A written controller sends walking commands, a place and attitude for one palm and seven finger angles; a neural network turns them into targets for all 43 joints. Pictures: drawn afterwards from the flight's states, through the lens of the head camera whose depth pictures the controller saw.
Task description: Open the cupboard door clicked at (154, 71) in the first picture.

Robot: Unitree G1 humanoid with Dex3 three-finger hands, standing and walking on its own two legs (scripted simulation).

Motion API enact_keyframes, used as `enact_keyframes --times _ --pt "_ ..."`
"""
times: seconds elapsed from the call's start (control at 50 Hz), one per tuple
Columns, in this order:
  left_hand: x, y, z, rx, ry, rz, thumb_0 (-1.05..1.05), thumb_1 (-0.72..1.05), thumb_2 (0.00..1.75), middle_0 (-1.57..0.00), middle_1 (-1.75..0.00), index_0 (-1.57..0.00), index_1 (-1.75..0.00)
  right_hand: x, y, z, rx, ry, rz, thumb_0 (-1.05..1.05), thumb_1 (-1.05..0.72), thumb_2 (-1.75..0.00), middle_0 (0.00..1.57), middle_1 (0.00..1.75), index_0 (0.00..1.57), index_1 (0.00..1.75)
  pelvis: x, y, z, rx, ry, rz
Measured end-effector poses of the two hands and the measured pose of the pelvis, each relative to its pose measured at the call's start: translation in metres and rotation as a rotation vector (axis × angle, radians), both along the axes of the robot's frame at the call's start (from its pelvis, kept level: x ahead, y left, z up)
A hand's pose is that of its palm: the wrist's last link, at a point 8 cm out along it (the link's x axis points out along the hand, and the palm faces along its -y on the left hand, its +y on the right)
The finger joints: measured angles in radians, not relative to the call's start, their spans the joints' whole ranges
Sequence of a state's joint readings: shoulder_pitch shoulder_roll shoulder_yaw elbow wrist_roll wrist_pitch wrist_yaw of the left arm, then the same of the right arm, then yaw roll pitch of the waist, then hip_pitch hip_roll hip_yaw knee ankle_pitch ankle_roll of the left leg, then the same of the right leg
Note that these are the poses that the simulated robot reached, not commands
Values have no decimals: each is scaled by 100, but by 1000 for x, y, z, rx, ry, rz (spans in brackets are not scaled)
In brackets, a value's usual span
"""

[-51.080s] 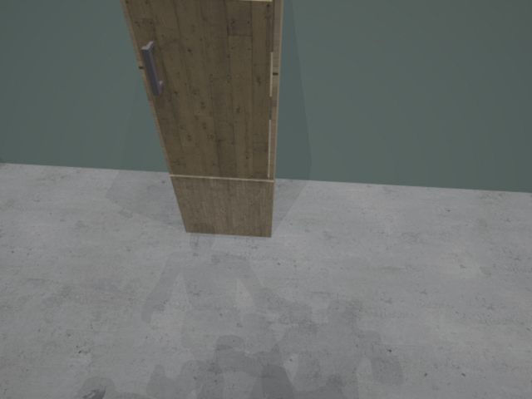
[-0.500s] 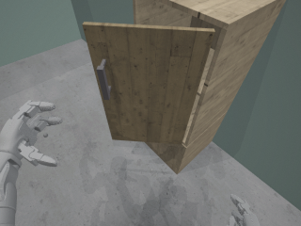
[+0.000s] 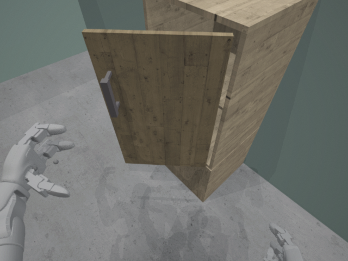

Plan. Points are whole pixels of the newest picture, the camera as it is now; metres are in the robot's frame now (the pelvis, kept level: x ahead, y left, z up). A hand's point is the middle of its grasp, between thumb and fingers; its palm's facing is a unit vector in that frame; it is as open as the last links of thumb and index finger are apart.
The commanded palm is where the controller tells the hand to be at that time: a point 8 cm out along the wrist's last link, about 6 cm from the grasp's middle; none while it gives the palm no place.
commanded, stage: move the hooked fingers beside the handle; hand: left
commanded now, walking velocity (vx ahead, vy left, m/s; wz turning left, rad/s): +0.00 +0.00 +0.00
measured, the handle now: (111, 94) +0.53 +0.22 +0.08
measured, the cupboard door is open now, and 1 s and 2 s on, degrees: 44 44 44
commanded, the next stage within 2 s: none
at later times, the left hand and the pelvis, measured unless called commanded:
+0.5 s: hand (66, 138) +0.36 +0.27 +0.09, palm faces +0.01 -1.00 -0.01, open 14.0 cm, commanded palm +0.33 +0.32 +0.10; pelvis +0.00 +0.01 +0.00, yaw -1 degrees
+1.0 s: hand (78, 119) +0.42 +0.27 +0.09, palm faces +0.00 -1.00 +0.00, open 14.0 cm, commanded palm +0.40 +0.32 +0.09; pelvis +0.00 +0.02 -0.01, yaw -1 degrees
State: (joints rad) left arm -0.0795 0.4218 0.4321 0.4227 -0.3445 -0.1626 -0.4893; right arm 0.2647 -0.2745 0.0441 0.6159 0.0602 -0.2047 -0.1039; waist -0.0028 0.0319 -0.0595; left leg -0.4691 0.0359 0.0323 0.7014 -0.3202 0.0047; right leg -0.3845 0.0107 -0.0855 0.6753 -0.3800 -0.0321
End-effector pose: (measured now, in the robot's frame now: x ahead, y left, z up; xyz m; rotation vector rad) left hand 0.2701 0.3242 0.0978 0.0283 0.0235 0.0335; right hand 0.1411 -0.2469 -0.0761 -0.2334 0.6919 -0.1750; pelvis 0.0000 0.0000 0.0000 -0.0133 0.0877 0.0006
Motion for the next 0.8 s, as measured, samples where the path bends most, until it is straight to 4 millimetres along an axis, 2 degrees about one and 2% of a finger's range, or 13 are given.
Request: enact_keyframes --times 0.16,0.26,0.4,0.56,0.8 --pt "19 5 -1 -5 4 15 -1 -50 30 -30 -120 -30 -120 -6 -6 -5 -18 39 -4 1 -90 -89 21 30 20 30 -2 -3 -2 -1 8 6" --pt "36 4 2 -12 -10 -14 -1 -50 30 -30 -120 -30 -120 -16 -9 -7 -22 71 -29 1 -90 -89 21 30 20 30 -1 -1 -2 0 21 -3" --pt "54 7 -3 -18 11 -16 -1 -50 30 -30 -120 -30 -120 -34 -11 -11 -29 127 -64 1 -90 -89 21 30 20 30 1 4 -3 -1 38 -12" --pt "74 3 -5 -21 0 -25 -1 -50 30 -30 -120 -30 -120 -49 -5 -16 -34 200 -83 1 -90 -89 21 30 20 30 2 11 -3 -5 53 -13" --pt "106 2 -6 -28 4 -31 -1 -50 30 -30 -120 -30 -120 -59 6 -20 -24 259 -99 1 -90 -89 21 30 20 30 5 19 -4 -11 76 -18"
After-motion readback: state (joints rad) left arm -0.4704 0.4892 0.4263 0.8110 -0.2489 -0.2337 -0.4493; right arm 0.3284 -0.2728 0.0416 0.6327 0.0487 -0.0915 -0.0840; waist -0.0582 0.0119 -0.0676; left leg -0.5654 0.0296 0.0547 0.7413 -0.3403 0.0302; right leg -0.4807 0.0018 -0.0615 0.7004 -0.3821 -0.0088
